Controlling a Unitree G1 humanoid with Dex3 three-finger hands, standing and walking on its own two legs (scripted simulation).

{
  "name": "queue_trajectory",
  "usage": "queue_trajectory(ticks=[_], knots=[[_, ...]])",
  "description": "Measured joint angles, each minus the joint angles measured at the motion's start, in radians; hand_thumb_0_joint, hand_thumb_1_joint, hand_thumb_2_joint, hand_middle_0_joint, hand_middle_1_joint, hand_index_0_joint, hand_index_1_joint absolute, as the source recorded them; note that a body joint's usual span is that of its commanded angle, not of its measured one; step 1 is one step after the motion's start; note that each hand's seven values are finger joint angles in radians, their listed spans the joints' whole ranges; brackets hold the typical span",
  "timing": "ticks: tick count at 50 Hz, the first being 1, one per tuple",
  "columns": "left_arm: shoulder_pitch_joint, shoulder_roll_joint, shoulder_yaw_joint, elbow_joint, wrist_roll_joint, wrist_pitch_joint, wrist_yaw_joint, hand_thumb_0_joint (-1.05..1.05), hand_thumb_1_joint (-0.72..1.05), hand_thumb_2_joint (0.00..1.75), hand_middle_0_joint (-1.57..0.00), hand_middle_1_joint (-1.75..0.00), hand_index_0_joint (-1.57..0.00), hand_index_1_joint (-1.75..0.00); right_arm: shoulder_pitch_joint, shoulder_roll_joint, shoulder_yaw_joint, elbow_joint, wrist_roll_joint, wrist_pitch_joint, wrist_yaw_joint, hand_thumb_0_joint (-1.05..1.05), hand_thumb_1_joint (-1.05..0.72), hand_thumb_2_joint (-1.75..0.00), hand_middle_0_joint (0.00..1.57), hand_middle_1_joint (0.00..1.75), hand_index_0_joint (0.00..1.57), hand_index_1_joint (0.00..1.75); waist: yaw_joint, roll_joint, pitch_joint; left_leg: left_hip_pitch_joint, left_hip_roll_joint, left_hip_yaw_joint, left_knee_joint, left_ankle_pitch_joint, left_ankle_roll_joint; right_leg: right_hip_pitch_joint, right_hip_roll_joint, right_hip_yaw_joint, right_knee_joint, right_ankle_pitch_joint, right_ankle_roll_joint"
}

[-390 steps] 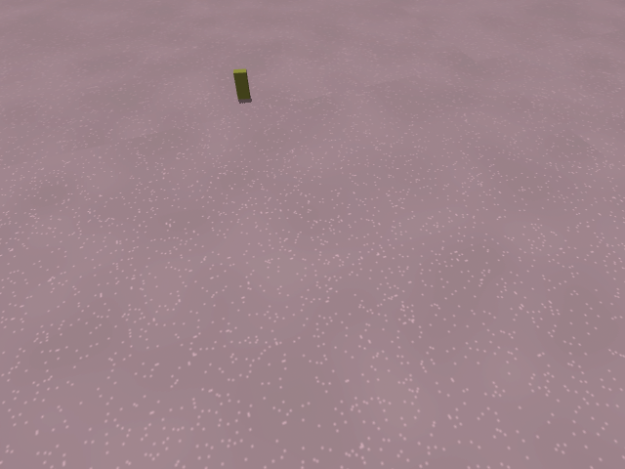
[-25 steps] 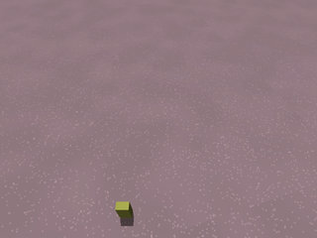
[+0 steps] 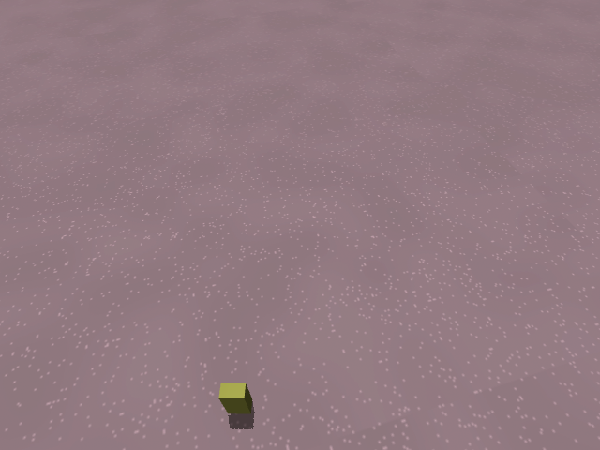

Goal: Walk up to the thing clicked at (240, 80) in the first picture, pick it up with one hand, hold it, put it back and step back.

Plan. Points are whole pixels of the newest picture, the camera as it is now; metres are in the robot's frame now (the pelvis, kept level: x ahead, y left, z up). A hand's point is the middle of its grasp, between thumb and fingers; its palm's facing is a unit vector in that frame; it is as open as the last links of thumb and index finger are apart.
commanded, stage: stand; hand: left
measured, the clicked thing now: (236, 398) +0.39 +0.22 -0.70
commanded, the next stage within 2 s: go down in 0.76 s
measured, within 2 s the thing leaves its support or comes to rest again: neither
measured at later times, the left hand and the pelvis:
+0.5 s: hand out of the picture +0.07 +0.25 -0.16, palm faces -0.02 -0.94 -0.35, open 7.4 cm; pelvis +0.00 +0.00 +0.00, yaw +0 degrees
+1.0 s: hand out of the picture +0.12 +0.25 -0.16, palm faces +0.06 -0.94 -0.33, open 8.7 cm; pelvis -0.01 +0.00 -0.01, yaw +1 degrees
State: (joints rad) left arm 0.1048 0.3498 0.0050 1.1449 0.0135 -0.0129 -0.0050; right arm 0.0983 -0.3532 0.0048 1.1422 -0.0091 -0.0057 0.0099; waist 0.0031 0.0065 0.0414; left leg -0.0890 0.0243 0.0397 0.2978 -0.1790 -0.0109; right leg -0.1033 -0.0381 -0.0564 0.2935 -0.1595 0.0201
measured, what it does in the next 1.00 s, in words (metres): stands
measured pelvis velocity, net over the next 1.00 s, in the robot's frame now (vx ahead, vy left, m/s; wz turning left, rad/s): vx -0.01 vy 0.00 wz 0.01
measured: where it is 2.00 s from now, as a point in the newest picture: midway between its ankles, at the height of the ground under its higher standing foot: outside the picture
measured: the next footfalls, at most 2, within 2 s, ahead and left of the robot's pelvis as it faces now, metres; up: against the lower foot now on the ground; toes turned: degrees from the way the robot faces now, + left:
none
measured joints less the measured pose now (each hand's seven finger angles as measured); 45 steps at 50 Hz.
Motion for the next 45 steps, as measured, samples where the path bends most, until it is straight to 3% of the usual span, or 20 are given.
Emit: queue_trajectory(ticks=[44, 45], knots=[[0.005, 0.002, -0.002, -0.006, 0.001, -0.001, 0.001, 0.01, 0.9, 0.9, -0.2, -0.3, -0.2, -0.3, 0.012, -0.001, 0.002, -0.008, -0.001, 0.0, 0.0, 0.0, -0.91, -0.9, 0.2, 0.29, 0.21, 0.3, 0.0, -0.001, 0.004, -0.002, 0.001, -0.004, 0.003, -0.006, -0.001, 0.001, 0.001, -0.003, 0.0, -0.006, 0.0], [0.013, -0.002, 0.006, -0.031, -0.01, 0.0, 0.006, 0.01, 0.9, 0.89, -0.19, -0.29, -0.2, -0.29, 0.025, 0.0, 0.004, -0.045, 0.013, 0.005, -0.008, 0.0, -0.91, -0.9, 0.2, 0.29, 0.21, 0.3, -0.002, -0.001, -0.001, -0.022, 0.001, -0.005, 0.019, -0.012, 0.001, -0.019, 0.0, -0.004, 0.015, -0.011, -0.001]])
